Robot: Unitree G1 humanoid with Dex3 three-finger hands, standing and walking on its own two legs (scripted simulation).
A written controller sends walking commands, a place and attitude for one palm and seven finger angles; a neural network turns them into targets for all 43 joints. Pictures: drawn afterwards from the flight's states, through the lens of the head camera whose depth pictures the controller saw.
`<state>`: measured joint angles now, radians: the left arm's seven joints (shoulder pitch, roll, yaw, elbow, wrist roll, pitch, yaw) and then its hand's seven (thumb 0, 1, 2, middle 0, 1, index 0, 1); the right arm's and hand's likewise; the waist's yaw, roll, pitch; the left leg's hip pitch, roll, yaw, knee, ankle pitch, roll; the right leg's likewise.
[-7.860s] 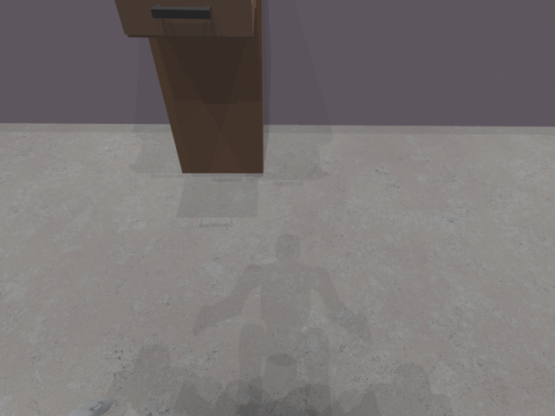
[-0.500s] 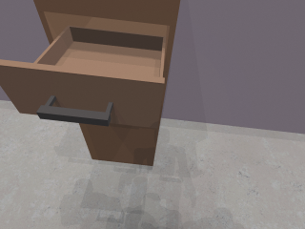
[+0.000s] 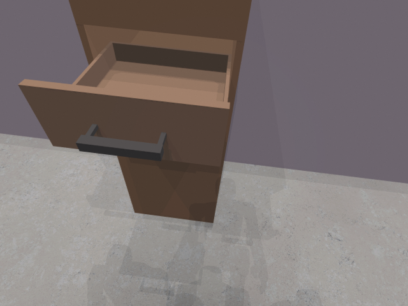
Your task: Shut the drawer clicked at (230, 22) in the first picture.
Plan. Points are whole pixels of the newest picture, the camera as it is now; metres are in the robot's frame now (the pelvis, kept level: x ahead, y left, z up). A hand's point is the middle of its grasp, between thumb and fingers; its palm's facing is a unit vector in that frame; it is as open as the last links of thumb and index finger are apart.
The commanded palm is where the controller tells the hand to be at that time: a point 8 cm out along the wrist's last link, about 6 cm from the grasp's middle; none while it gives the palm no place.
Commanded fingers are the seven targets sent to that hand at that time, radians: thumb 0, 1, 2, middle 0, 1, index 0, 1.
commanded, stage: come to a stop and stand still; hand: left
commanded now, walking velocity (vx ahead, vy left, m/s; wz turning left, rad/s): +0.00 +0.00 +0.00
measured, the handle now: (124, 140) +0.38 +0.20 +0.13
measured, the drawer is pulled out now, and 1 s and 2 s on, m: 0.28 0.28 0.28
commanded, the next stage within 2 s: look again from close up in 0.04 s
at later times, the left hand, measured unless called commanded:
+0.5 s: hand out of the picture +0.03 +0.19 -0.18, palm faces +0.03 -0.97 -0.22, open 7.4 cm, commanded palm none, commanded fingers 0.00 0.90 0.90 -0.20 -0.30 -0.20 -0.30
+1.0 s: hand out of the picture -0.04 +0.18 -0.18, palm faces +0.03 -0.99 -0.17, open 7.4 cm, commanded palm none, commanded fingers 0.00 0.90 0.90 -0.20 -0.30 -0.20 -0.30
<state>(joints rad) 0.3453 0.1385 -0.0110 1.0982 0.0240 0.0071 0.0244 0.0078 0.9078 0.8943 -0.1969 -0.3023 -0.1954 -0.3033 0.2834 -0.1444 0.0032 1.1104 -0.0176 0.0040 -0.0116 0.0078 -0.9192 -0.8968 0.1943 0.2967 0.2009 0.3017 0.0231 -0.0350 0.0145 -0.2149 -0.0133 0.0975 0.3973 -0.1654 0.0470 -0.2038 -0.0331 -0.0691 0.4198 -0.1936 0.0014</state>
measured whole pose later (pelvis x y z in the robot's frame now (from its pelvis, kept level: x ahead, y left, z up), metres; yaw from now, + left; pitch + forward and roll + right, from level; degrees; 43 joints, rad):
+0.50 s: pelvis +0.01 +0.01 -0.01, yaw +0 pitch -2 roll +0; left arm 0.32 0.16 0.00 1.02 0.02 0.00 0.05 0.01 0.91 0.89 -0.20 -0.30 -0.19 -0.30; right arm 0.29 -0.17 -0.01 1.04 -0.02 -0.01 -0.02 0.02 -0.93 -0.90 0.19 0.30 0.20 0.30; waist 0.00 0.02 -0.02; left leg -0.25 -0.01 0.11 0.53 -0.25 0.06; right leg -0.23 -0.04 -0.06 0.53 -0.26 0.01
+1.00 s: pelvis +0.00 +0.02 +0.00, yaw +0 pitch -3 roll +0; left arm 0.39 0.13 0.00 1.09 0.04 0.01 0.03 0.01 0.91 0.89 -0.20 -0.30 -0.20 -0.30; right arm 0.32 -0.14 -0.02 1.13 -0.02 0.01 -0.01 0.01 -0.91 -0.90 0.20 0.30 0.20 0.30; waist 0.00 0.00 0.01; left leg -0.21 -0.03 0.11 0.45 -0.21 0.08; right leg -0.20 -0.05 -0.05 0.49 -0.28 0.01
